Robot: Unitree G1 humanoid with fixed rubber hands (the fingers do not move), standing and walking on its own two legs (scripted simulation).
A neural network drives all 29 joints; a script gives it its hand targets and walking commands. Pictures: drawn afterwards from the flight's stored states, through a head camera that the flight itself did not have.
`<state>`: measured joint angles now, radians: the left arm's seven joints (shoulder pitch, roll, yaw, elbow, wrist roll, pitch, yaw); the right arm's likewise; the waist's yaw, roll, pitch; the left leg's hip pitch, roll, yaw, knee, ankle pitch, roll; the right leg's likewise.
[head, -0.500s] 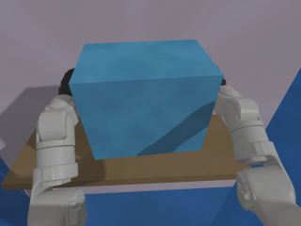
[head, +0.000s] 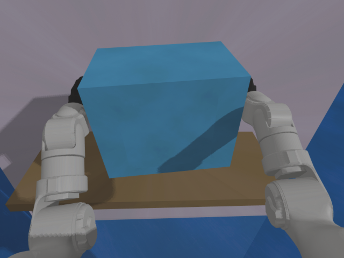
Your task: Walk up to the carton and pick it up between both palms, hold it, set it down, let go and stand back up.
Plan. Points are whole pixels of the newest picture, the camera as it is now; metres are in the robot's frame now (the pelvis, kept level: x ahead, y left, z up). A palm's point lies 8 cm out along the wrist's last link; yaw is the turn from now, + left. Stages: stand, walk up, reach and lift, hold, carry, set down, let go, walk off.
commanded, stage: hold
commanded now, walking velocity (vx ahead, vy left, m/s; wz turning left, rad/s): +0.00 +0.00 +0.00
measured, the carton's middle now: (165, 109) +0.37 +0.00 +0.22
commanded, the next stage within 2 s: none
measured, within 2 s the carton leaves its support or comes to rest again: neither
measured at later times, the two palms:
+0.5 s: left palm (81, 107) +0.36 +0.18 +0.24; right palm (249, 101) +0.37 -0.19 +0.25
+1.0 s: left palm (78, 111) +0.36 +0.19 +0.23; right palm (245, 103) +0.37 -0.18 +0.24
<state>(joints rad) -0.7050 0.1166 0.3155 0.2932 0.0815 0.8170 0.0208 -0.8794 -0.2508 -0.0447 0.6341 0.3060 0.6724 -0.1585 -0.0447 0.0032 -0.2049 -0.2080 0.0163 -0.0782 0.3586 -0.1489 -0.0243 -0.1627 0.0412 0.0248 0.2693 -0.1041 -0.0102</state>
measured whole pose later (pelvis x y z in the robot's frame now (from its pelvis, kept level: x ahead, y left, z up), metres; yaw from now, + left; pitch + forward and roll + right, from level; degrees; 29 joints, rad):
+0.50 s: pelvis +0.01 +0.00 +0.00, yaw -1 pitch +0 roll -1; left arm -0.67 0.09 0.31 0.25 0.07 0.84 0.04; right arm -0.84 -0.27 -0.02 0.60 0.34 0.67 -0.16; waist -0.04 0.02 -0.22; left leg -0.19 0.02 -0.07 0.37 -0.16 -0.02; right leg -0.15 0.04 0.04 0.26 -0.11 -0.01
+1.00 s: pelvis +0.00 +0.00 +0.00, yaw +0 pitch -1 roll -1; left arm -0.68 0.10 0.31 0.26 0.08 0.84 0.03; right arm -0.83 -0.26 -0.03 0.59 0.34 0.68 -0.17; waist -0.04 0.01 -0.20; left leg -0.20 0.01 -0.08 0.37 -0.16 -0.02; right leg -0.15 0.04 0.03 0.26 -0.11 -0.01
